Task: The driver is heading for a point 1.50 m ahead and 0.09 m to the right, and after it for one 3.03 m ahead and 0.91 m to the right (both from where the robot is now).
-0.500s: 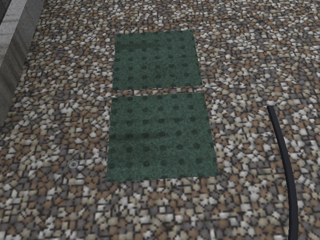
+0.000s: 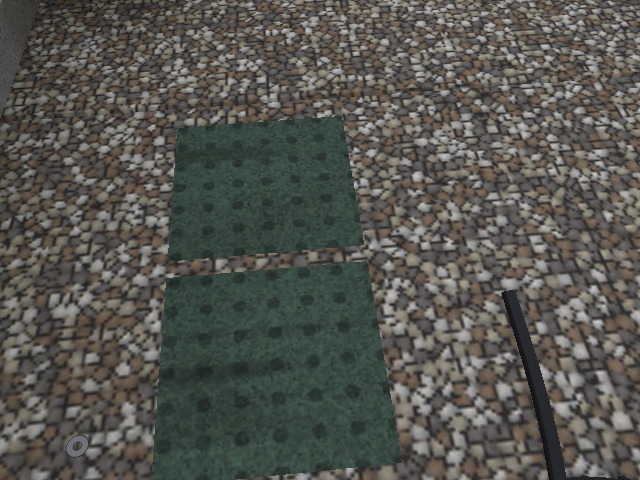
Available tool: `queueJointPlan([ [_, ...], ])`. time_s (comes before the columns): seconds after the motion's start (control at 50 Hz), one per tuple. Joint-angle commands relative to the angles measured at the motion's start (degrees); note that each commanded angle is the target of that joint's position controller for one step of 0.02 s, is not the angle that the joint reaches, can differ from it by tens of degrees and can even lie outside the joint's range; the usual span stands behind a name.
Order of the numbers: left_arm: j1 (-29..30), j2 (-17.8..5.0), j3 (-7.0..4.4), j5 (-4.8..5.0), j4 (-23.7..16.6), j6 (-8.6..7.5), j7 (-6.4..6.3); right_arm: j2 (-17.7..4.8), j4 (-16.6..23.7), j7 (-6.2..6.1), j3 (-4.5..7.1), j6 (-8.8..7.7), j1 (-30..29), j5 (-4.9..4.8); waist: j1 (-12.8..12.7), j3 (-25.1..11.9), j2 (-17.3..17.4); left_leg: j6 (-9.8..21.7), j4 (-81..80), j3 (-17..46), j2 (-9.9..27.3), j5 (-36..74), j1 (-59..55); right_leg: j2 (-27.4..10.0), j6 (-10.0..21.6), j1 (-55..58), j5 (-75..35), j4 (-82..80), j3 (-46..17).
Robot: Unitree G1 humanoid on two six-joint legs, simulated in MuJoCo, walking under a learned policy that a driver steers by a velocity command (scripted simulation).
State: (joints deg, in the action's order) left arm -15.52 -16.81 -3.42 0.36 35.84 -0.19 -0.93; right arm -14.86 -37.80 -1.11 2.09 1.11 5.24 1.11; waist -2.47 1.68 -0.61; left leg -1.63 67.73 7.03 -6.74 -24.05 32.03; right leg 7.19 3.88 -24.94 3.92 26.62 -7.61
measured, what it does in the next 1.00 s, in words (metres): steps on the spot: left foot, then right foot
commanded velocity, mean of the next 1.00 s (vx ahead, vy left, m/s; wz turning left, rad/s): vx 0.01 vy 0.00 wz -0.02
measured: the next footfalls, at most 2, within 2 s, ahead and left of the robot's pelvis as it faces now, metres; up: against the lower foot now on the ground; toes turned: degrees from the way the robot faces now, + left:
left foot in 0.26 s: +0.16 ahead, +0.13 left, +0.00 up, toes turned -25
right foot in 0.64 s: +0.04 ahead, -0.08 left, +0.00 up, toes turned -10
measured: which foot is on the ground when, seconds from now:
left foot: up 0.00-0.24, down 0.26-0.64, up 0.66-1.00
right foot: down 0.00-0.26, up 0.28-0.62, down 0.64-1.00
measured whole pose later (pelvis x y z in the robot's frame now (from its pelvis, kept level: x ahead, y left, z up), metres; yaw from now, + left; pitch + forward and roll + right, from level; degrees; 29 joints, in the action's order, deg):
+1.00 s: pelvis +0.07 +0.06 +0.00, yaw +2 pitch +3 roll -1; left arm -7.5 -16.5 -5.0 0.8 38.5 0.5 -1.4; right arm -17.7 -34.9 2.0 5.2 4.2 9.5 -1.5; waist -0.1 3.4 -0.4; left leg -2.9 44.4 -3.2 4.1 -17.7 27.8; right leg -5.3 -2.2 -8.8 20.6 27.9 10.9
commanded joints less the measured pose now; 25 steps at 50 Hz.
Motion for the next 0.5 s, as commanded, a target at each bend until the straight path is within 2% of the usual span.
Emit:
queueJointPlan([
  [0.02, 3.47, -9.10, -3.06, 0.21, -6.11, 1.03, -1.19, -3.86, 2.80, -0.26, 1.63, -0.81, 1.24, -0.81, 3.24, -7.88, -4.06, -1.51, -14.07, -0.35, 0.01, 2.13, 0.71, -10.19, 6.90, 9.74, 1.13, -9.35, -19.57],
  [0.06, 2.18, -10.24, -3.87, 0.48, -5.65, 1.67, -1.89, -3.85, 2.05, -0.57, 1.72, -1.35, 0.96, -1.13, 2.77, -10.30, -6.45, -2.16, -19.94, 0.79, -0.17, 4.13, -2.05, -10.31, 6.48, 11.59, 0.02, -8.24, -20.64],
  [0.1, 2.04, -10.61, -4.41, 0.78, -5.75, 2.33, -2.29, -4.64, 1.58, -0.67, 2.07, -1.82, -0.12, -1.44, 1.97, -10.88, -8.08, -2.38, -24.31, 1.68, -0.21, 6.80, -3.98, -10.19, 5.72, 12.23, 1.95, -7.95, -22.26],
  [0.18, 2.78, -10.37, -5.00, 0.85, -6.55, 3.32, -2.19, -5.86, 1.01, -0.15, 2.92, -2.98, -1.28, -1.96, 1.02, -9.46, -10.31, -1.45, -33.45, 2.74, 0.04, 7.72, -8.94, -9.39, 4.56, 12.36, 6.95, -7.56, -26.71],
  [0.22, 4.31, -10.11, -5.06, 1.25, -7.22, 3.51, -2.00, -6.97, -0.02, 0.20, 3.68, -3.62, 1.01, -2.08, 2.43, -8.79, -10.75, -0.33, -42.31, 2.44, 1.29, 11.59, -14.89, -8.02, 3.27, 10.98, 9.00, -6.04, -28.17],
  [0.24, 4.59, -9.12, -4.69, 1.56, -7.52, 3.53, -1.84, -7.98, -0.77, 0.14, 4.24, -3.72, 2.68, -1.94, 3.17, -9.08, -9.28, 0.83, -48.01, 2.61, 4.29, 16.01, -20.77, -5.87, 1.74, 8.06, 13.67, -3.41, -26.92],
  [0.26, 1.19, -6.21, -3.80, 1.40, -7.03, 3.73, -1.63, -10.34, -0.36, -0.11, 4.79, -3.33, 2.61, -1.12, 1.37, -11.66, -1.95, 4.90, -49.59, 9.57, 14.19, 16.16, -28.68, -1.68, -0.44, 2.05, 27.87, 5.75, -21.53],
  [0.28, 0.85, -5.40, -3.62, 1.86, -8.44, 3.38, -1.31, -13.61, 0.32, -0.23, 5.11, -2.50, 1.12, 0.91, -0.43, -9.95, 14.49, 12.62, -51.71, 22.02, 24.95, 21.19, -29.36, 5.69, -3.08, -8.81, 33.03, 19.95, -7.60],
  [0.3, 1.03, -10.80, -4.98, 0.90, -8.22, 2.32, -0.62, -10.90, 1.46, -0.27, 4.93, -2.78, -0.21, 2.18, -0.23, -8.10, 15.23, 15.97, -52.98, 25.72, 29.05, 20.99, -25.13, 0.26, -5.73, -12.10, 29.48, 31.88, -6.20],
  [0.32, 0.27, -13.11, -5.63, 0.96, -6.60, 2.34, -0.32, -7.95, 2.76, -0.76, 4.15, -2.71, -3.45, 1.41, -0.82, -6.20, 11.00, 14.44, -51.91, 18.75, 26.00, 18.86, -23.33, -2.13, -6.65, -12.09, 24.96, 36.62, -4.31],
  [0.34, -0.26, -12.09, -5.34, 0.55, -4.79, 2.75, -0.57, -6.36, 3.04, -1.08, 3.59, -2.42, -3.89, 0.45, -0.28, -5.11, 7.09, 12.47, -50.39, 13.91, 21.52, 17.21, -21.58, -2.63, -7.24, -10.63, 21.75, 39.46, -3.51],
  [0.36, -0.86, -9.81, -4.57, -0.03, -3.99, 3.02, -0.81, -6.40, 2.81, -1.27, 3.23, -2.13, -2.88, -0.31, 0.28, -4.53, 5.14, 12.29, -49.77, 12.08, 19.73, 18.80, -21.09, -2.11, -7.71, -10.78, 20.14, 44.05, -2.82],
  [0.38, -0.74, -7.77, -3.68, -0.20, -4.05, 2.94, -0.75, -6.69, 2.29, -1.22, 2.85, -1.90, -1.58, -0.52, 0.77, -3.51, 4.50, 13.39, -49.63, 11.06, 19.36, 24.16, -19.88, -1.66, -8.23, -10.62, 20.44, 46.97, -1.64],
  [0.42, 1.96, -5.11, -2.27, -0.01, -4.89, 2.20, -1.01, -6.73, 1.07, -0.76, 2.38, -1.68, 1.27, -0.18, 2.11, -3.63, 5.60, 14.56, -49.13, 8.98, 17.54, 29.94, -20.83, -1.55, -8.80, -9.19, 20.81, 43.15, -0.75],
  [0.46, 2.91, -2.14, -0.81, -1.11, -4.83, 1.72, -1.11, -4.80, 0.43, 0.07, 1.37, -1.77, 0.81, -0.49, 1.39, -5.38, 8.08, 13.52, -48.05, 7.30, 15.03, 29.34, -22.51, -5.66, -9.59, -4.12, 20.45, 28.81, 1.59],
  [0.48, 4.53, -1.53, -0.46, -1.40, -5.17, 1.49, -1.01, -6.51, 0.64, 0.42, 1.94, -1.47, 0.52, -1.19, 2.18, -4.87, 10.42, 13.01, -47.96, 7.07, 13.56, 28.87, -21.50, -6.16, -9.96, -0.30, 21.33, 21.54, 4.30],
  [0.5, 6.86, -2.54, -0.83, -0.92, -5.77, 1.30, -1.05, -10.49, 0.53, 0.58, 3.35, -0.99, 2.54, -1.66, 3.89, -3.71, 12.79, 13.54, -47.70, 9.14, 13.70, 29.27, -21.57, -4.83, -10.25, 0.83, 22.83, 17.59, 6.14],
])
